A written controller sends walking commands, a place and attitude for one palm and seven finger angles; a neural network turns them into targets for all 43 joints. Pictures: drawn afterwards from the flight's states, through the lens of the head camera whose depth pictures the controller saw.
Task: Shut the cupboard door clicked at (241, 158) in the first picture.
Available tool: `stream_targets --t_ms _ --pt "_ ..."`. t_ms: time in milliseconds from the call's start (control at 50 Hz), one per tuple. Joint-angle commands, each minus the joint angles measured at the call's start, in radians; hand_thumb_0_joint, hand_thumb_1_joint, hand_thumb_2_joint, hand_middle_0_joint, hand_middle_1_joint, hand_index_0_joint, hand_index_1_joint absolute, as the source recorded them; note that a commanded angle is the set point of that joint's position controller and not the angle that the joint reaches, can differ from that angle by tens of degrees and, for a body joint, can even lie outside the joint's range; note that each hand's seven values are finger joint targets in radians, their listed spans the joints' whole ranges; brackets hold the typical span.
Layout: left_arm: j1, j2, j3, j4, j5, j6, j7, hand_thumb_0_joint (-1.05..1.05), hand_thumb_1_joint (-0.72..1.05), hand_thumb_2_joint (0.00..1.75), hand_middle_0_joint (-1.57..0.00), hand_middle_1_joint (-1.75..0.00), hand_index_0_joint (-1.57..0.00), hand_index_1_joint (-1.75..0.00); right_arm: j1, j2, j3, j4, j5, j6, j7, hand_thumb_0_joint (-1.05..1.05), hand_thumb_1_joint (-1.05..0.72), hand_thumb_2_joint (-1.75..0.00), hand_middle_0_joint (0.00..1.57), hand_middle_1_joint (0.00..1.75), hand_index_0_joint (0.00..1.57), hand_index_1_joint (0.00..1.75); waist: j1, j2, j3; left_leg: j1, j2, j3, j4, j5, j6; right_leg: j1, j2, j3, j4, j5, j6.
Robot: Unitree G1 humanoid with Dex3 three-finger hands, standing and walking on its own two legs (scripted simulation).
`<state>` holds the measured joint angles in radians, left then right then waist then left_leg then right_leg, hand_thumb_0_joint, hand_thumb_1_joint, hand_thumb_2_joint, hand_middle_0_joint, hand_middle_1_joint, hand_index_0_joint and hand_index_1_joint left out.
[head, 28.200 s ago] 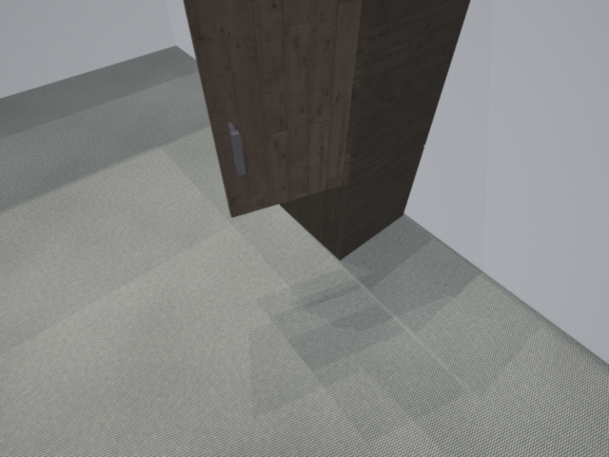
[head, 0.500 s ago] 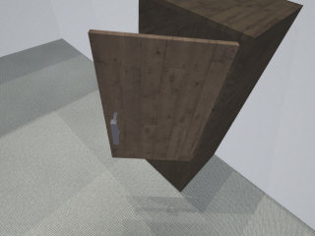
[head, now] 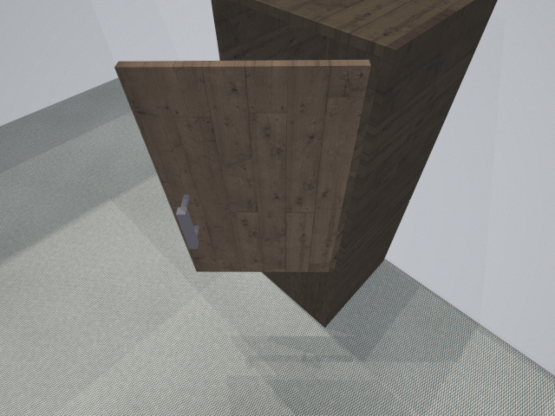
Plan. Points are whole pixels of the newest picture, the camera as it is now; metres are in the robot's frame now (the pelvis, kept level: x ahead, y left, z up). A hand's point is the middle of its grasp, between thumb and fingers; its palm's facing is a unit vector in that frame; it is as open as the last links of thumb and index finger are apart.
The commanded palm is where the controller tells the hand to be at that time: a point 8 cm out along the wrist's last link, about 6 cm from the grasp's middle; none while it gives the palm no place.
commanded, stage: come to a stop and stand still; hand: left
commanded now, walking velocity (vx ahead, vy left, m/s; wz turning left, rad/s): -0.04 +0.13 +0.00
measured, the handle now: (189, 222) +0.49 +0.23 -0.09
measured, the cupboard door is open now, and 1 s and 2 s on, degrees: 43 43 43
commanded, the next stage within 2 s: look again from close up in 0.78 s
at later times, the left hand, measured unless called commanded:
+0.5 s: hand out of the picture +0.01 +0.29 -0.18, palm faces -0.01 -0.97 -0.25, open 7.4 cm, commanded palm none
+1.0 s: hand out of the picture +0.03 +0.26 -0.18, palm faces -0.05 -0.98 -0.20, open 7.4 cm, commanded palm none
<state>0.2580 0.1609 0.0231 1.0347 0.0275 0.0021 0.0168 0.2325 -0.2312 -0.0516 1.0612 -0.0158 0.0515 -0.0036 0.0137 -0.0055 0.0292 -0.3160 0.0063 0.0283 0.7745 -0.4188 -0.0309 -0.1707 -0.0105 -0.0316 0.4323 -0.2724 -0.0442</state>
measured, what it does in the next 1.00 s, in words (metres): steps on the spot: left foot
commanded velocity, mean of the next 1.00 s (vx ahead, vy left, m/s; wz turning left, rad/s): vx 0.00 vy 0.00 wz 0.00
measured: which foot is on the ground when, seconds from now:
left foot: up 0.00-0.18, down 0.20-1.00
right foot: down 0.00-1.00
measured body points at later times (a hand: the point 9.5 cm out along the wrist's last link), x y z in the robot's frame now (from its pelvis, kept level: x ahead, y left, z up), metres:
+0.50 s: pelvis -0.02 +0.09 -0.01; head +0.00 +0.09 +0.44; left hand +0.01 +0.34 -0.16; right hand +0.05 -0.14 -0.16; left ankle -0.02 +0.16 -0.75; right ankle -0.03 -0.09 -0.74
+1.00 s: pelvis +0.00 +0.08 -0.01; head +0.03 +0.09 +0.44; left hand +0.03 +0.31 -0.17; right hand +0.01 -0.15 -0.16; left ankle -0.02 +0.16 -0.75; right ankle -0.03 -0.09 -0.74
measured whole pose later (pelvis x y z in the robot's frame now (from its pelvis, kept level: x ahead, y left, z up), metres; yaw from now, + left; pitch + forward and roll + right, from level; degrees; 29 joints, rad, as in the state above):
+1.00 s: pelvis +0.00 +0.08 -0.01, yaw -2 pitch +0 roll +1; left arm 0.22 0.18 -0.02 1.07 0.01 0.02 0.03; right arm 0.24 -0.17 0.01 1.07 -0.01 -0.02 -0.02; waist 0.00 -0.02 0.06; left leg -0.17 -0.04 0.12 0.45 -0.28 0.07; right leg -0.19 -0.10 0.04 0.47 -0.28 0.07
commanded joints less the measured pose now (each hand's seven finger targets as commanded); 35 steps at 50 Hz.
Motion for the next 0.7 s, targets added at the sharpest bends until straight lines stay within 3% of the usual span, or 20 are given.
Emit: stream_targets --t_ms 0,60,80,120,140,160,180,200,220,240,280,300,360,440,560,640,680 --pt "0.116 0.21 0.058 -0.012 0.001 -0.024 0.027 0.0 0.9 0.9 -0.2 -0.3 -0.2 -0.3 -0.048 -0.043 0.005 -0.087 0.006 -0.032 -0.012 0.0 -0.9 -0.9 0.2 0.3 0.2 0.3 0.059 -0.115 -0.052 -0.179 0.015 -0.018 -0.04 -0.059 -0.016 0.284 -0.326 0.267 -0.05 0.731 -0.164" --pt "0.088 0.208 0.055 -0.008 0.0 -0.015 0.032 0.0 0.9 0.9 -0.2 -0.3 -0.2 -0.3 -0.022 -0.033 0.011 -0.085 0.012 -0.031 -0.017 0.0 -0.9 -0.9 0.2 0.3 0.2 0.3 0.042 -0.142 -0.078 -0.083 0.001 -0.002 -0.157 -0.005 -0.017 0.241 -0.298 0.223 -0.016 0.765 -0.146" --pt "0.057 0.202 0.054 -0.011 -0.001 -0.012 0.03 0.0 0.9 0.9 -0.2 -0.3 -0.2 -0.3 0.008 -0.024 0.01 -0.075 0.014 -0.033 -0.017 0.0 -0.9 -0.9 0.2 0.3 0.2 0.3 0.021 -0.173 -0.08 -0.013 -0.003 0.012 -0.243 0.06 -0.016 0.198 -0.273 0.192 0.0 0.716 -0.121" --pt "0.013 0.185 0.045 -0.011 -0.012 -0.007 0.027 0.0 0.9 0.9 -0.2 -0.3 -0.2 -0.3 0.066 -0.031 0.015 -0.046 0.011 -0.043 -0.018 0.0 -0.9 -0.9 0.2 0.3 0.2 0.3 -0.013 -0.152 -0.081 0.183 -0.002 0.015 -0.421 0.28 -0.006 0.058 -0.204 0.141 0.028 0.531 -0.049" --pt "0.125 0.164 0.02 0.006 -0.015 -0.039 0.067 0.0 0.9 0.9 -0.2 -0.3 -0.2 -0.3 -0.014 -0.084 0.011 -0.117 0.004 -0.064 -0.017 0.0 -0.9 -0.9 0.2 0.3 0.2 0.3 0.007 0.114 -0.081 0.171 0.049 0.034 -0.225 0.285 0.008 0.049 -0.182 0.177 0.076 0.747 -0.01" --pt "0.053 0.229 0.022 -0.045 -0.015 -0.04 0.052 0.0 0.9 0.9 -0.2 -0.3 -0.2 -0.3 0.034 -0.047 0.013 -0.136 0.006 -0.053 -0.01 0.0 -0.9 -0.9 0.2 0.3 0.2 0.3 -0.034 0.079 -0.101 0.104 0.035 0.009 -0.232 0.132 0.028 0.03 -0.194 0.165 0.053 0.437 -0.028" --pt "0.022 0.198 0.024 -0.05 -0.009 -0.035 0.04 0.0 0.9 0.9 -0.2 -0.3 -0.2 -0.3 0.03 -0.048 0.016 -0.136 -0.008 -0.052 -0.006 0.0 -0.9 -0.9 0.2 0.3 0.2 0.3 -0.025 0.13 -0.055 0.104 0.051 0.007 -0.28 0.145 0.031 -0.033 -0.177 0.154 0.036 0.286 -0.031" --pt "0.026 0.177 0.023 -0.053 -0.007 -0.034 0.039 0.0 0.9 0.9 -0.2 -0.3 -0.2 -0.3 0.036 -0.059 0.019 -0.141 -0.006 -0.049 -0.007 0.0 -0.9 -0.9 0.2 0.3 0.2 0.3 -0.027 0.058 -0.02 0.085 0.081 -0.003 -0.261 0.174 0.038 -0.081 -0.149 0.129 0.011 0.16 -0.021" --pt "0.025 0.157 0.018 -0.054 -0.006 -0.039 0.038 0.0 0.9 0.9 -0.2 -0.3 -0.2 -0.3 0.065 -0.062 0.02 -0.138 -0.007 -0.053 -0.007 0.0 -0.9 -0.9 0.2 0.3 0.2 0.3 -0.039 -0.017 0.004 0.074 0.094 -0.034 -0.259 0.244 0.048 -0.104 -0.119 0.107 0.028 0.151 -0.012" --pt "0.008 0.152 0.008 -0.055 -0.003 -0.027 0.035 0.0 0.9 0.9 -0.2 -0.3 -0.2 -0.3 0.061 -0.066 0.023 -0.14 -0.004 -0.062 -0.006 0.0 -0.9 -0.9 0.2 0.3 0.2 0.3 -0.034 0.063 0.021 0.06 0.1 -0.067 -0.307 0.301 0.056 -0.09 -0.098 0.074 0.06 0.098 -0.001" --pt "0.035 0.131 0.002 -0.056 0.0 -0.013 0.032 0.0 0.9 0.9 -0.2 -0.3 -0.2 -0.3 0.046 -0.092 0.026 -0.143 -0.005 -0.073 -0.007 0.0 -0.9 -0.9 0.2 0.3 0.2 0.3 -0.013 0.145 0.052 0.012 0.135 -0.118 -0.373 0.37 0.086 -0.068 -0.047 0.023 0.093 -0.024 0.018" --pt "0.049 0.129 -0.002 -0.052 -0.003 -0.009 0.031 0.0 0.9 0.9 -0.2 -0.3 -0.2 -0.3 0.037 -0.097 0.028 -0.15 -0.004 -0.074 -0.009 0.0 -0.9 -0.9 0.2 0.3 0.2 0.3 -0.003 0.12 0.046 0.009 0.14 -0.132 -0.397 0.328 0.096 -0.055 -0.035 0.014 0.099 -0.065 0.024" --pt "0.054 0.121 -0.01 -0.05 -0.003 -0.002 0.023 0.0 0.9 0.9 -0.2 -0.3 -0.2 -0.3 0.02 -0.094 0.024 -0.162 -0.004 -0.07 -0.011 0.0 -0.9 -0.9 0.2 0.3 0.2 0.3 -0.002 0.023 0.079 -0.015 0.121 -0.143 -0.46 0.078 0.094 -0.079 -0.041 0.032 0.071 -0.063 0.023" --pt "0.052 0.131 -0.014 -0.056 -0.003 -0.001 0.019 0.0 0.9 0.9 -0.2 -0.3 -0.2 -0.3 0.017 -0.106 0.025 -0.155 -0.005 -0.076 -0.011 0.0 -0.9 -0.9 0.2 0.3 0.2 0.3 0.0 0.027 0.058 0.024 0.12 -0.145 -0.499 0.072 0.093 -0.089 -0.053 0.04 0.069 -0.025 0.025" --pt "0.053 0.141 -0.015 -0.043 -0.008 -0.003 0.019 0.0 0.9 0.9 -0.2 -0.3 -0.2 -0.3 0.028 -0.108 0.03 -0.127 -0.003 -0.086 -0.019 0.0 -0.9 -0.9 0.2 0.3 0.2 0.3 0.001 0.058 -0.011 0.131 0.127 -0.122 -0.479 0.302 0.087 -0.08 -0.064 0.046 0.062 0.03 0.03" --pt "0.043 0.153 -0.014 -0.031 -0.013 -0.008 0.021 0.0 0.9 0.9 -0.2 -0.3 -0.2 -0.3 0.04 -0.102 0.035 -0.098 -0.001 -0.093 -0.024 0.0 -0.9 -0.9 0.2 0.3 0.2 0.3 -0.003 0.041 -0.055 0.189 0.114 -0.089 -0.426 0.502 0.083 -0.043 -0.081 0.06 0.051 0.119 0.032" --pt "0.037 0.15 -0.015 -0.023 -0.013 -0.006 0.022 0.0 0.9 0.9 -0.2 -0.3 -0.2 -0.3 0.046 -0.095 0.037 -0.084 0.001 -0.092 -0.027 0.0 -0.9 -0.9 0.2 0.3 0.2 0.3 -0.005 0.027 -0.038 0.188 0.113 -0.082 -0.421 0.524 0.082 -0.038 -0.081 0.058 0.047 0.132 0.034"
